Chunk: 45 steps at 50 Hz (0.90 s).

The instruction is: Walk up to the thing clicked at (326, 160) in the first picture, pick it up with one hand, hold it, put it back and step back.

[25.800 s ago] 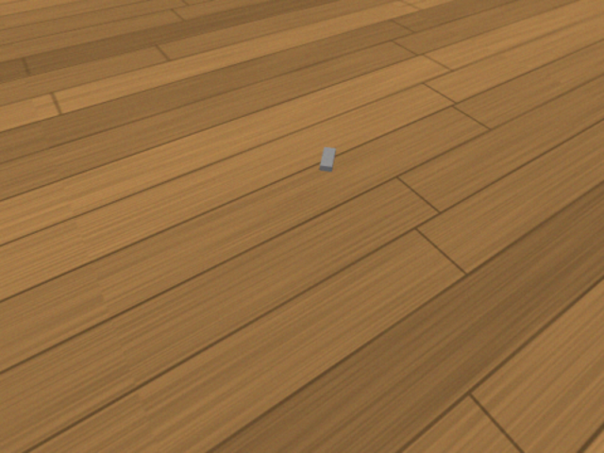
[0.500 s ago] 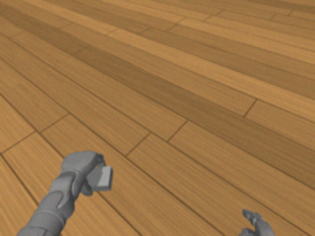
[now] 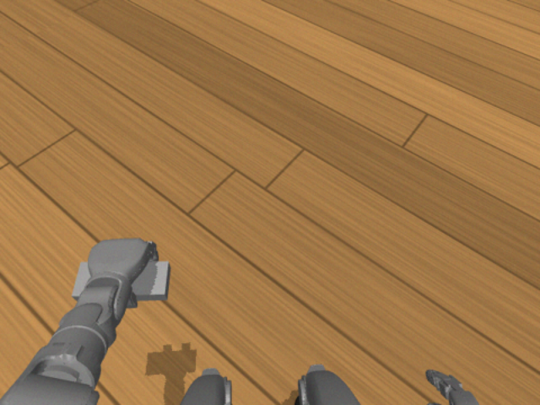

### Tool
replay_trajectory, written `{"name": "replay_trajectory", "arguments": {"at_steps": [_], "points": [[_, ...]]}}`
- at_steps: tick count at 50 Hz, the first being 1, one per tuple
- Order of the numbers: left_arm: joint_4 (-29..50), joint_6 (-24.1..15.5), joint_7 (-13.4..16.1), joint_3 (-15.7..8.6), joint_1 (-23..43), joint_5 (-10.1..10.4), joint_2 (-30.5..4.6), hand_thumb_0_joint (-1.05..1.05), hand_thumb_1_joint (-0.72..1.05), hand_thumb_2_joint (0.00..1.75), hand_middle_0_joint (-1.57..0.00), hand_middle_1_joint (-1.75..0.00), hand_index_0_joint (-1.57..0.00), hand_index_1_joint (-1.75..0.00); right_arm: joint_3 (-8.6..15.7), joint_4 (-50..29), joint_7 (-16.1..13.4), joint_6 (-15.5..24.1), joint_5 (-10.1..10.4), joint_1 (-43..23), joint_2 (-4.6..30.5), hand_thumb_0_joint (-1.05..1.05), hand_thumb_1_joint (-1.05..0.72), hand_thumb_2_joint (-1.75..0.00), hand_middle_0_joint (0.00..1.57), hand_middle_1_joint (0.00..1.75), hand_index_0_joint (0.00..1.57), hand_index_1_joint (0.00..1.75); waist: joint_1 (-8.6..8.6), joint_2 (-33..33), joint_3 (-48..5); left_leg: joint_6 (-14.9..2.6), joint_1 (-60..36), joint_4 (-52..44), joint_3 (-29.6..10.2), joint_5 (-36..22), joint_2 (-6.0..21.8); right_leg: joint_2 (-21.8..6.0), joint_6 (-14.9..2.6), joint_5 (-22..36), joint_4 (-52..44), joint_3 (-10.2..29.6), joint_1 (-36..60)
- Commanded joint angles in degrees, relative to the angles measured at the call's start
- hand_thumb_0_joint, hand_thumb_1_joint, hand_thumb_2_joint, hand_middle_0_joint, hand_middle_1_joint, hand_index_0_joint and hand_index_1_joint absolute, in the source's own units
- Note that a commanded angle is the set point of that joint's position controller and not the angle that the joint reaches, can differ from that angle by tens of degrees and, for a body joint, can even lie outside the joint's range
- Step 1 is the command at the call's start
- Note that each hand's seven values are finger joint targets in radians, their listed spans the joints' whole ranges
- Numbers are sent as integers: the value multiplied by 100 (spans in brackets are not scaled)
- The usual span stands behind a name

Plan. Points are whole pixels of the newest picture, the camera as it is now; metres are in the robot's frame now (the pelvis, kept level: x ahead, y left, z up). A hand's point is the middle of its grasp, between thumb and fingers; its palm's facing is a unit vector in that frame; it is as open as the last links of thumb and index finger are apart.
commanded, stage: crouch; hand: left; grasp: from above
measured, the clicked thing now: (124, 281) +0.35 +0.25 -0.13
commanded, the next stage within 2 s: lower in 1.46 s
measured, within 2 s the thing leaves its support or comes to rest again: neither
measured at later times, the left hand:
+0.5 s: hand (152, 297) +0.38 +0.26 -0.35, palm faces -0.46 -0.01 -0.89, open 8.8 cm
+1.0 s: hand (162, 300) +0.41 +0.27 -0.48, palm faces -0.46 -0.03 -0.89, open 8.8 cm
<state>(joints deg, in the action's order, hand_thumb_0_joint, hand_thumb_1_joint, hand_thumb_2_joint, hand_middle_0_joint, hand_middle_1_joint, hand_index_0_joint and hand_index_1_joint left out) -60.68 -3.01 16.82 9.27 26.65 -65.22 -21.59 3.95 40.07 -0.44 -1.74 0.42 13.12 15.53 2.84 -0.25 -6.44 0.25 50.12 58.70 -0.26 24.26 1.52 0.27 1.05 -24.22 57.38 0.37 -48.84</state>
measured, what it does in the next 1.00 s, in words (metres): lowers itself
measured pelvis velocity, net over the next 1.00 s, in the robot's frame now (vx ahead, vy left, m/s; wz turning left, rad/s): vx -0.05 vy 0.01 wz -0.08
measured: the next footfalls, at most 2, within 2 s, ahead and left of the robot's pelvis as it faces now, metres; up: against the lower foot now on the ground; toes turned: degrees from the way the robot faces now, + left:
none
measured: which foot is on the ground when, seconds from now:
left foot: down 0.00-1.00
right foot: down 0.00-1.00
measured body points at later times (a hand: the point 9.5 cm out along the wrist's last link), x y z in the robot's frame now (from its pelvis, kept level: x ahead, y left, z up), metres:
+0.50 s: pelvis -0.04 +0.01 -0.21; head +0.16 +0.03 +0.20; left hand +0.40 +0.26 -0.30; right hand +0.02 -0.26 -0.34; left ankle +0.04 +0.12 -0.67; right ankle +0.03 -0.13 -0.67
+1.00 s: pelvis -0.05 +0.01 -0.31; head +0.19 +0.05 +0.07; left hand +0.43 +0.27 -0.43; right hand +0.00 -0.28 -0.43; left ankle +0.04 +0.12 -0.67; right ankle +0.03 -0.13 -0.67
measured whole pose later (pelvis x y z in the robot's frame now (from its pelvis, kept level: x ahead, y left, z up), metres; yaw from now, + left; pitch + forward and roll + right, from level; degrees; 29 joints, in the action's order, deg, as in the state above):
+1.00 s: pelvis -0.05 +0.01 -0.31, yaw -5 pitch +37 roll -7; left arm -77.5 -11.0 20.5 -5.8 51.0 -71.2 -39.1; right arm 0.4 42.3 6.5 3.7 -6.9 8.7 15.0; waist 10.8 -0.1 -5.8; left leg -0.2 124.5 127.0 -5.7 39.3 1.0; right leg 1.2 2.0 -39.3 123.1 -3.1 -120.6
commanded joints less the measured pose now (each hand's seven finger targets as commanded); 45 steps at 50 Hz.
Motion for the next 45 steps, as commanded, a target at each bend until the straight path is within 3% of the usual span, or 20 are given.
{"name": "replay_trajectory", "arguments": {"at_steps": [1, 4, 7, 9, 13, 15, 17, 19, 21, 22, 26, 27, 32, 34, 36, 38, 39, 42, 44, 45], "points": [[358, 8, 522, -545, 2178, -66, -1249, 0, 74, 46, -103, -53, -109, -46, 328, -391, -41, 220, -65, 385, 852, 0, -89, -90, 20, 30, 20, 30, 175, -344, -2343, -86, -15, 549, 132, -903, -242, 174, -283, 869, 399, -120, -472], [237, 22, 599, -741, 2271, -47, -1431, 0, 72, 49, -100, -55, -107, -49, 378, -369, -69, 280, -119, 467, 867, 0, -89, -90, 20, 30, 20, 30, 128, -462, -2774, -86, 613, 1037, 62, -527, -236, 179, -324, 515, 991, -178, -1065], [483, 11, 588, -832, 2603, -62, -1627, 0, 70, 47, -100, -53, -106, -47, 415, -355, -83, 321, -154, 515, 919, 0, -89, -90, 20, 30, 20, 30, 205, -671, -3250, -79, 889, 1482, -48, -520, -188, 165, -347, 458, 1545, -227, -1683], [372, 18, 581, -1035, 2540, -69, -1855, 0, 69, 49, -99, -54, -105, -48, 429, -318, -84, 337, -193, 550, 948, 0, -89, -90, 20, 30, 20, 30, 239, -572, -3389, -96, 1281, 1793, -85, -378, -176, 154, -338, 324, 1840, -253, -1952], [392, -89, 491, -1168, 2967, -94, -2103, 0, 69, 50, -98, -56, -105, -49, 411, -229, -46, 407, -269, 615, 974, 0, -89, -90, 20, 30, 20, 30, 347, -670, -3659, -94, 1692, 2304, -232, -56, -161, 146, -356, -25, 2412, -317, -2746], [84, -174, 431, -1109, 2910, -94, -1945, 0, 70, 47, -97, -57, -104, -49, 396, -197, -15, 442, -294, 649, 1009, 0, -89, -90, 20, 30, 20, 30, 480, -564, -3415, -98, 2173, 2531, -294, 295, -174, 132, -356, -302, 2631, -358, -3155], [79, -296, 409, -1258, 3117, -126, -2240, 0, 70, 45, -96, -56, -105, -47, 386, -171, 14, 475, -312, 664, 1040, 0, -89, -90, 20, 30, 20, 30, 467, -609, -3482, -81, 2382, 2727, -376, 653, -178, 121, -362, -602, 2880, -398, -3536], [99, -417, 406, -1148, 3384, -149, -2115, 0, 73, 43, -97, -56, -106, -47, 347, -150, 62, 512, -347, 655, 997, 0, -89, -90, 20, 30, 20, 30, 572, -646, -3665, -114, 2674, 3063, -300, 708, -199, 140, -362, -625, 3066, -394, -3683], [114, -521, 472, -1315, 3510, -224, -2437, 0, 75, 43, -98, -57, -108, -48, 300, -111, 106, 552, -374, 663, 995, 0, -89, -90, 20, 30, 20, 30, 550, -711, -3897, -134, 2968, 3390, -228, 665, -234, 144, -345, -605, 3274, -383, -3773], [-53, -545, 488, -1294, 3388, -217, -2340, 0, 77, 44, -98, -59, -108, -48, 266, -74, 144, 576, -406, 683, 990, 0, -89, -90, 20, 30, 20, 30, 552, -705, -3908, -150, 3031, 3548, -223, 537, -233, 141, -338, -510, 3391, -395, -3872], [51, -663, 594, -1421, 3816, -418, -2635, 0, 79, 45, -100, -57, -110, -48, 237, 50, 243, 621, -480, 745, 1083, 0, -89, -90, 20, 30, 20, 30, 614, -1222, -4246, -88, 2924, 3886, -356, 261, -194, 120, -360, -357, 3928, -519, -4509], [154, -678, 637, -1455, 3869, -432, -2651, 0, 79, 44, -101, -56, -110, -47, 241, 87, 269, 623, -505, 746, 1095, 0, -89, -90, 20, 30, 20, 30, 512, -1403, -4431, -54, 2737, 3932, -397, 112, -182, 113, -381, -290, 4088, -536, -4619], [-526, -588, 733, -1504, 3721, -503, -2590, 0, 78, 45, -103, -52, -111, -45, 211, 153, 400, 631, -599, 791, 1139, 0, -89, -90, 20, 30, 20, 30, 667, -1412, -4164, -46, 2967, 4385, -457, -254, -139, 94, -359, -73, 4557, -641, -5140], [-269, -604, 739, -1567, 4088, -511, -2774, 0, 75, 44, -102, -51, -109, -44, 207, 143, 452, 638, -629, 809, 1180, 0, -89, -90, 20, 30, 20, 30, 695, -1587, -4383, -53, 2998, 4561, -400, -310, -145, 82, -354, 35, 4680, -628, -5130], [-355, -597, 715, -1580, 4050, -534, -2854, 0, 75, 43, -101, -50, -109, -43, 212, 137, 505, 631, -626, 785, 1210, 0, -89, -90, 20, 30, 20, 30, 660, -1667, -4370, -47, 3065, 4694, -395, -283, -127, 99, -364, -6, 4840, -658, -5259], [-401, -618, 709, -1629, 4287, -521, -2983, 0, 76, 46, -103, -51, -110, -44, 182, 141, 520, 624, -640, 787, 1223, 0, -89, -90, 20, 30, 20, 30, 760, -1507, -4302, -95, 3410, 4894, -330, -126, -140, 119, -337, -12, 4891, -653, -5239], [-639, -622, 701, -1615, 4074, -519, -2956, 0, 77, 46, -104, -52, -111, -45, 152, 113, 547, 621, -656, 796, 1155, 0, -89, -90, 20, 30, 20, 30, 767, -1409, -4111, -116, 3646, 4981, -275, -4, -155, 148, -336, -67, 4909, -640, -5161], [-687, -678, 705, -1748, 4224, -537, -3292, 0, 77, 47, -105, -52, -111, -45, 110, 128, 561, 594, -671, 744, 1160, 0, -90, -90, 20, 30, 20, 30, 730, -1354, -4127, -170, 4122, 5266, -134, 175, -167, 191, -304, -104, 5000, -588, -5047], [-848, -708, 661, -1683, 4139, -521, -3190, 0, 78, 46, -105, -53, -112, -46, 87, 123, 605, 594, -700, 727, 1160, 0, -89, -90, 20, 30, 20, 30, 788, -1295, -3913, -169, 4296, 5333, -151, 266, -162, 198, -306, -183, 5099, -611, -5169], [-695, -752, 637, -1686, 4334, -543, -3271, 0, 78, 47, -105, -53, -112, -46, 92, 143, 611, 574, -705, 734, 1179, 0, -89, -90, 20, 30, 20, 30, 787, -1338, -4104, -184, 4300, 5429, -117, 227, -162, 223, -299, -121, 5120, -599, -5101]]}}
